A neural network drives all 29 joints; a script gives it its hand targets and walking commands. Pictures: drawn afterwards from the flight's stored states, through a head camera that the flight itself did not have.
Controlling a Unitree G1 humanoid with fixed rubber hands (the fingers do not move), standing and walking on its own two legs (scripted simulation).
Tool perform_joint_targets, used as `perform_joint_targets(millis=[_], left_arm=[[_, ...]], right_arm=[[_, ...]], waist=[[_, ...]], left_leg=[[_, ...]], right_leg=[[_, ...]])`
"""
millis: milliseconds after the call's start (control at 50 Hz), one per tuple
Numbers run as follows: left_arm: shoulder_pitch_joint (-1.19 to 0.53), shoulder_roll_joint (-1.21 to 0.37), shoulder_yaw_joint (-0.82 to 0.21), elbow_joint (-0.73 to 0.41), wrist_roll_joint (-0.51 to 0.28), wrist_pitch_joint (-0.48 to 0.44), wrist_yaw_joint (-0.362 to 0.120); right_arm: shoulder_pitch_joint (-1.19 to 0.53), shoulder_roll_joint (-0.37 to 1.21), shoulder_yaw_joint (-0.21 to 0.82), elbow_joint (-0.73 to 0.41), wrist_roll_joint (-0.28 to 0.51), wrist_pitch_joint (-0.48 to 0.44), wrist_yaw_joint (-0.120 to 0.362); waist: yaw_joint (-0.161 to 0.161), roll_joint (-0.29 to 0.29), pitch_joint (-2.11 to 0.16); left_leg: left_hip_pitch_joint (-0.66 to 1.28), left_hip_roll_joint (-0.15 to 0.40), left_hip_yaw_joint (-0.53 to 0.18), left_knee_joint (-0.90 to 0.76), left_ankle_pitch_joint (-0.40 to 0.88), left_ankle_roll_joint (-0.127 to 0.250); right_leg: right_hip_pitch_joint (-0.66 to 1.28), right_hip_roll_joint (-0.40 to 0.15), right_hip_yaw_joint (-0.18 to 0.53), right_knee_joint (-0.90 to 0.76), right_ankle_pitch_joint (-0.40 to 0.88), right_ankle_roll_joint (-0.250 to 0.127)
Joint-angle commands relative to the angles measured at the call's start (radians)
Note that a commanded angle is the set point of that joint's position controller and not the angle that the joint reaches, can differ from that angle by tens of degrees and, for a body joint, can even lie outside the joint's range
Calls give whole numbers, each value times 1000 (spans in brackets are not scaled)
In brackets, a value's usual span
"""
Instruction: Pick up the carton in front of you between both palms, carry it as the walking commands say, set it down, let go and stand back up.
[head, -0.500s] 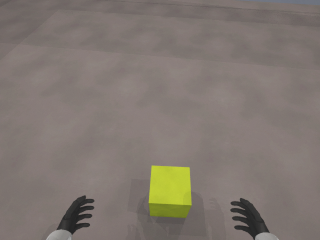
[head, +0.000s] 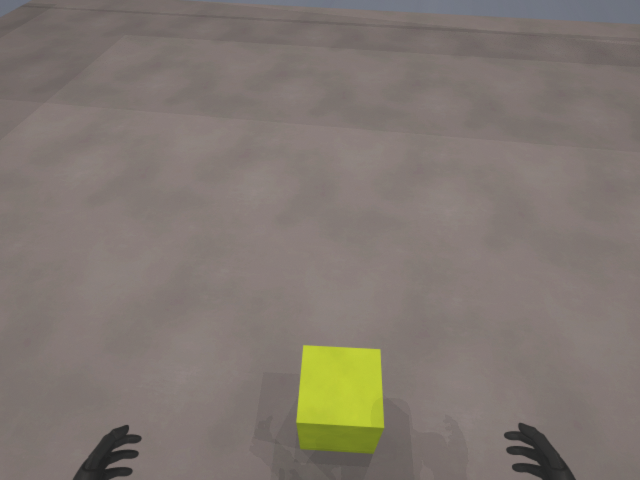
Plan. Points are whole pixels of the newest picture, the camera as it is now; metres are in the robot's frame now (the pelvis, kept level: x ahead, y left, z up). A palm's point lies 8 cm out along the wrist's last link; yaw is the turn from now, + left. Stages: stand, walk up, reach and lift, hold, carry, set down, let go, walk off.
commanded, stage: stand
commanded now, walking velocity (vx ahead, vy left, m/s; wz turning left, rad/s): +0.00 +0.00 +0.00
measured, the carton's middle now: (339, 400) +0.44 -0.04 -0.64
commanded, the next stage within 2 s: none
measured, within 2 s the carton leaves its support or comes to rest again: neither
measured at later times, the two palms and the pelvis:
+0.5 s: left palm out of the picture +0.12 +0.29 -0.08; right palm out of the picture +0.13 -0.30 -0.09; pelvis +0.01 -0.01 +0.00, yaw +1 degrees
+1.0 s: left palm out of the picture +0.08 +0.30 -0.09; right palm out of the picture +0.09 -0.31 -0.09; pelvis -0.02 -0.01 +0.01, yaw +1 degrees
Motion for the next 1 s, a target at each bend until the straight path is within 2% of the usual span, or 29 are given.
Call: perform_joint_targets(millis=[0,180,320,980], left_arm=[[-45,129,25,-44,-2,-23,8],[-46,165,23,21,-8,-32,21],[-58,172,20,61,-11,-37,22],[-103,217,-3,238,-23,-42,12]], right_arm=[[-33,-123,-26,-45,0,-30,-7],[-25,-151,-18,30,4,-44,-18],[-30,-159,-10,70,8,-49,-22],[-61,-199,8,250,16,-62,-14]], waist=[[-2,-32,-82],[0,-35,-75],[2,-26,-66],[14,-32,3]], left_leg=[[-48,91,-59,-67,363,-24],[-31,99,-73,-76,429,-20],[-22,104,-81,-97,436,-17],[-19,121,-104,-225,253,-1]], right_leg=[[118,-103,88,-48,312,-5],[159,-121,102,-53,385,-17],[177,-126,105,-69,393,-19],[181,-142,137,-195,219,-15]])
